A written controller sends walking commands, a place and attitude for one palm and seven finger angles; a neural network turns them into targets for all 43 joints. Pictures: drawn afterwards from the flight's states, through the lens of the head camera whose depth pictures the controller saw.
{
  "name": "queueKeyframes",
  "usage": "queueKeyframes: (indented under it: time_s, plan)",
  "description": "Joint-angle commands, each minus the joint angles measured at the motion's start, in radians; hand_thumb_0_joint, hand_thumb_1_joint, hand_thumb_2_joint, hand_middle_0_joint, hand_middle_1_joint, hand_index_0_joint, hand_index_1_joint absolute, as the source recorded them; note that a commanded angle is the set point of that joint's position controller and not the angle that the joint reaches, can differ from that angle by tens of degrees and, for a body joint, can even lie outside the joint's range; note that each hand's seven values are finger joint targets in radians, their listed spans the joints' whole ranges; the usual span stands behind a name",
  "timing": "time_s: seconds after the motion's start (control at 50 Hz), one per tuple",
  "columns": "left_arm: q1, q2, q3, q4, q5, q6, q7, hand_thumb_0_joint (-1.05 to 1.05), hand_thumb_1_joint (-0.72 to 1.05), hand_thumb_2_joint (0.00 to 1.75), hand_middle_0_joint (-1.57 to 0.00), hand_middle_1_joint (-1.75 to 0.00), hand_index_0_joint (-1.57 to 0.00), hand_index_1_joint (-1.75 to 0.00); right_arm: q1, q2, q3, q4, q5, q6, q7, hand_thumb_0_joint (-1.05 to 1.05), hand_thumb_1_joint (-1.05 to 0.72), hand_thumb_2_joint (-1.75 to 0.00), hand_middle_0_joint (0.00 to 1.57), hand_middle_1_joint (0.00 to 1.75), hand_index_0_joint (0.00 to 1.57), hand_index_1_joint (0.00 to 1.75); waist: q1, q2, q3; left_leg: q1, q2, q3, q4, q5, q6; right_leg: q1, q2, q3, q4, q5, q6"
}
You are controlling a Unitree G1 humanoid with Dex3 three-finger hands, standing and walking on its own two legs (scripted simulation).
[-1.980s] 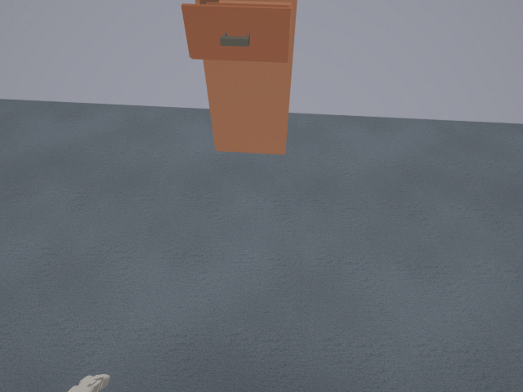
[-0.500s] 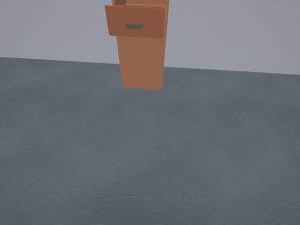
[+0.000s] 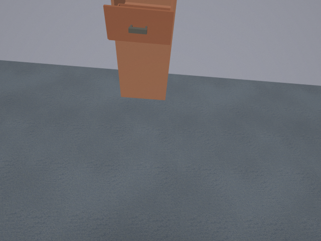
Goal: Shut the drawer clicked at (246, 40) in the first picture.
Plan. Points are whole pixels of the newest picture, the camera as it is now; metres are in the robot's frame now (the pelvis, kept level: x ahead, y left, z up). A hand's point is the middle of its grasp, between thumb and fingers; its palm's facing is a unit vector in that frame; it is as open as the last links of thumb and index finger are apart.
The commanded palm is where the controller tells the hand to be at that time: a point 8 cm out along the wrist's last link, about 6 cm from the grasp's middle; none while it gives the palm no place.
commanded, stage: walk to a spot facing it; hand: left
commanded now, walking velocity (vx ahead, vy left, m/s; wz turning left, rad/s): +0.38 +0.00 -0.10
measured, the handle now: (138, 28) +1.15 +0.16 +0.02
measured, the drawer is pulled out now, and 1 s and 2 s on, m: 0.28 0.28 0.28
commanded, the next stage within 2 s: take the last steps up to it in 0.98 s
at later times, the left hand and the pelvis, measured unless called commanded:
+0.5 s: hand (122, 196) +0.29 +0.13 -0.17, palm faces +0.04 -0.97 -0.22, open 7.1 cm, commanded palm none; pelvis +0.22 -0.06 -0.01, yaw +0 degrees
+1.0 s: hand (114, 164) +0.41 +0.17 -0.18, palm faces +0.08 -0.98 -0.16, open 7.4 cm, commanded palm none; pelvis +0.43 -0.01 +0.00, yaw +0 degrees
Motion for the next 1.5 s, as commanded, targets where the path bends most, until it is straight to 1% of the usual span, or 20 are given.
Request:
queueKeyframes:
  time_s: [0.0, 0.16, 0.24, 0.26, 0.28, 0.3, 0.36, 0.44, 0.66, 0.72, 0.74, 0.76, 0.78, 0.86, 0.96, 1.1, 1.18, 1.22, 1.34, 1.48]
  plan:
    - [-0.15, 0.034, 0.021, -0.131, -0.003, -0.049, -0.01, 0.0, 0.9, 0.9, -0.2, -0.3, -0.2, -0.3, 0.133, -0.133, -0.034, 0.022, 0.011, -0.031, -0.022, 0.0, -0.9, -0.9, 0.2, 0.3, 0.2, 0.3, -0.007, 0.129, 0.131, 0.141, 0.264, -0.203, -0.218, 0.456, 0.125, -0.306, -0.058, 0.001, 0.044, 0.094, 0.018]
    - [-0.305, -0.008, 0.019, -0.188, -0.013, -0.052, -0.014, 0.0, 0.9, 0.9, -0.2, -0.3, -0.2, -0.3, 0.171, -0.111, -0.038, 0.076, 0.004, -0.027, -0.024, 0.0, -0.9, -0.9, 0.2, 0.3, 0.2, 0.3, -0.014, 0.189, 0.187, 0.061, 0.24, -0.056, -0.221, 0.613, 0.102, -0.097, -0.005, -0.105, -0.353, 0.215, -0.02]
    - [0.035, 0.073, 0.052, -0.089, 0.001, -0.076, 0.001, 0.0, 0.9, 0.9, -0.2, -0.3, -0.2, -0.3, 0.118, -0.147, -0.052, 0.067, 0.011, -0.021, -0.019, 0.0, -0.9, -0.9, 0.2, 0.3, 0.2, 0.3, 0.145, 0.123, -0.011, -0.008, 0.208, 0.007, 0.231, 0.812, 0.042, 0.375, 0.051, -0.113, -0.49, 0.242, -0.072]
    - [0.168, 0.164, 0.077, -0.055, 0.011, -0.091, 0.014, 0.0, 0.9, 0.9, -0.2, -0.3, -0.2, -0.3, 0.143, -0.107, -0.047, 0.052, 0.021, -0.019, -0.004, 0.0, -0.9, -0.9, 0.2, 0.3, 0.2, 0.3, 0.193, -0.027, -0.123, -0.245, 0.14, 0.029, 0.542, 0.483, 0.008, 0.634, -0.149, 0.119, -0.53, 0.171, -0.137]
    - [0.239, 0.265, 0.099, -0.037, 0.0, -0.092, 0.026, 0.0, 0.9, 0.9, -0.2, -0.3, -0.2, -0.3, 0.185, -0.05, -0.04, 0.019, 0.027, -0.022, -0.003, 0.0, -0.9, -0.9, 0.2, 0.3, 0.2, 0.3, 0.164, -0.232, -0.253, -0.457, -0.007, -0.004, 0.918, -0.192, -0.027, 0.747, -0.434, 0.602, -0.674, 0.204, -0.246]
    - [0.182, 0.253, 0.097, -0.05, -0.021, -0.084, 0.031, 0.0, 0.9, 0.9, -0.2, -0.3, -0.2, -0.3, 0.097, -0.078, -0.047, -0.009, 0.029, -0.013, -0.005, 0.0, -0.9, -0.9, 0.2, 0.3, 0.2, 0.3, 0.158, -0.093, -0.174, -0.496, 0.037, -0.127, 1.026, -0.184, 0.006, 0.647, -0.442, 0.619, -0.764, 0.139, -0.254]
    - [-0.031, 0.104, 0.051, -0.087, -0.015, -0.091, 0.033, 0.0, 0.9, 0.9, -0.2, -0.3, -0.2, -0.3, -0.015, -0.037, -0.052, -0.026, 0.01, 0.005, 0.006, 0.0, -0.9, -0.9, 0.2, 0.3, 0.2, 0.3, 0.056, 0.009, 0.07, -0.485, 0.148, -0.129, 0.958, 0.011, 0.0, 0.222, -0.331, 0.311, -0.812, 0.081, -0.169]
    - [-0.078, 0.05, 0.032, -0.088, -0.002, -0.101, 0.035, 0.0, 0.9, 0.9, -0.2, -0.3, -0.2, -0.3, 0.031, -0.005, -0.055, -0.024, -0.003, 0.054, 0.017, 0.0, -0.9, -0.9, 0.2, 0.3, 0.2, 0.3, -0.026, -0.054, 0.11, -0.408, 0.161, -0.087, 0.788, 0.07, -0.038, 0.017, -0.246, 0.091, -0.886, 0.066, -0.128]
    - [0.078, 0.118, 0.043, -0.049, -0.002, -0.104, 0.029, 0.0, 0.9, 0.9, -0.2, -0.3, -0.2, -0.3, -0.324, -0.053, -0.053, -0.183, 0.001, 0.024, 0.056, 0.0, -0.9, -0.9, 0.2, 0.3, 0.2, 0.3, 0.072, -0.048, 0.124, -0.423, 0.108, 0.013, 0.259, 0.12, -0.038, 0.304, -0.247, 0.048, -0.83, 0.231, -0.13]
    - [0.073, 0.119, 0.045, -0.04, -0.005, -0.098, 0.029, 0.0, 0.9, 0.9, -0.2, -0.3, -0.2, -0.3, -0.204, -0.089, -0.063, -0.148, -0.005, 0.01, 0.045, 0.0, -0.9, -0.9, 0.2, 0.3, 0.2, 0.3, 0.001, 0.016, 0.066, -0.156, 0.049, 0.06, 0.117, 0.102, -0.009, 0.266, -0.21, -0.014, -0.616, 0.409, -0.102]
    - [0.069, 0.099, 0.04, -0.048, -0.01, -0.098, 0.025, 0.0, 0.9, 0.9, -0.2, -0.3, -0.2, -0.3, -0.053, -0.144, -0.078, -0.101, -0.01, 0.002, 0.035, 0.0, -0.9, -0.9, 0.2, 0.3, 0.2, 0.3, -0.06, 0.106, -0.026, 0.091, 0.096, -0.024, 0.058, 0.112, 0.027, 0.154, -0.145, -0.08, -0.376, 0.437, -0.062]
    - [0.093, 0.037, 0.032, -0.073, -0.02, -0.1, 0.016, 0.0, 0.9, 0.9, -0.2, -0.3, -0.2, -0.3, 0.088, -0.27, -0.108, -0.07, -0.021, -0.005, 0.023, 0.0, -0.9, -0.9, 0.2, 0.3, 0.2, 0.3, -0.094, 0.358, -0.134, 0.307, 0.366, -0.397, -0.034, 0.139, 0.125, -0.089, -0.006, -0.159, -0.04, 0.077, 0.0]
    - [0.02, 0.058, 0.028, -0.111, -0.013, -0.105, 0.016, 0.0, 0.9, 0.9, -0.2, -0.3, -0.2, -0.3, 0.139, -0.29, -0.108, -0.053, -0.004, 0.005, 0.013, 0.0, -0.9, -0.9, 0.2, 0.3, 0.2, 0.3, -0.109, 0.336, -0.125, 0.333, 0.459, -0.531, -0.126, 0.223, 0.184, -0.227, 0.022, -0.056, 0.161, -0.184, -0.002]
    - [-0.038, 0.025, 0.04, -0.083, -0.005, -0.079, 0.007, 0.0, 0.9, 0.9, -0.2, -0.3, -0.2, -0.3, -0.08, -0.142, -0.065, -0.092, 0.002, -0.012, -0.001, 0.0, -0.9, -0.9, 0.2, 0.3, 0.2, 0.3, -0.011, 0.093, 0.067, -0.002, 0.361, -0.245, -0.183, 0.277, 0.122, -0.204, -0.101, 0.035, 0.223, 0.037, 0.005]
    - [0.021, -0.025, 0.039, -0.076, 0.001, -0.031, 0.002, 0.0, 0.9, 0.9, -0.2, -0.3, -0.2, -0.3, -0.106, -0.106, -0.056, -0.08, 0.008, -0.025, -0.006, 0.0, -0.9, -0.9, 0.2, 0.3, 0.2, 0.3, 0.054, 0.142, 0.092, -0.087, 0.284, -0.032, -0.244, 0.31, 0.105, -0.174, -0.101, 0.013, 0.086, 0.17, 0.031]
    - [-0.15, -0.005, 0.036, -0.138, -0.005, -0.039, 0.0, 0.0, 0.9, 0.9, -0.2, -0.3, -0.2, -0.3, -0.046, -0.141, -0.067, -0.034, -0.003, -0.007, -0.002, 0.0, -0.9, -0.9, 0.2, 0.3, 0.2, 0.3, 0.011, 0.16, 0.148, -0.023, 0.296, 0.05, -0.162, 0.483, 0.093, -0.072, -0.066, -0.066, -0.337, 0.18, 0.009]
    - [0.081, 0.068, 0.055, -0.066, 0.005, -0.064, 0.004, 0.0, 0.9, 0.9, -0.2, -0.3, -0.2, -0.3, -0.062, -0.156, -0.069, -0.024, 0.004, 0.006, 0.005, 0.0, -0.9, -0.9, 0.2, 0.3, 0.2, 0.3, 0.126, 0.055, 0.011, -0.094, 0.224, 0.106, 0.183, 0.433, 0.033, 0.327, 0.001, -0.106, -0.516, 0.24, -0.018]
    - [0.225, 0.252, 0.091, -0.036, -0.003, -0.081, 0.021, 0.0, 0.9, 0.9, -0.2, -0.3, -0.2, -0.3, -0.002, -0.066, -0.049, -0.063, 0.016, 0.009, 0.016, 0.0, -0.9, -0.9, 0.2, 0.3, 0.2, 0.3, 0.139, -0.334, -0.142, -0.443, 0.026, 0.073, 0.75, -0.257, -0.028, 0.588, -0.398, 0.487, -0.732, 0.305, -0.17]
    - [-0.069, 0.076, 0.041, -0.111, -0.011, -0.086, 0.037, 0.0, 0.9, 0.9, -0.2, -0.3, -0.2, -0.3, -0.061, -0.052, -0.057, -0.037, -0.001, 0.048, 0.02, 0.0, -0.9, -0.9, 0.2, 0.3, 0.2, 0.3, 0.016, -0.065, 0.049, -0.41, 0.146, -0.081, 0.792, 0.051, -0.035, 0.143, -0.271, 0.142, -0.868, 0.115, -0.112]
    - [-0.013, 0.086, 0.043, -0.081, -0.004, -0.092, 0.035, 0.0, 0.9, 0.9, -0.2, -0.3, -0.2, -0.3, -0.134, -0.034, -0.062, -0.078, -0.001, 0.064, 0.037, 0.0, -0.9, -0.9, 0.2, 0.3, 0.2, 0.3, 0.028, -0.059, 0.094, -0.422, 0.134, -0.032, 0.484, 0.097, -0.06, 0.166, -0.255, 0.079, -0.935, 0.029, -0.132]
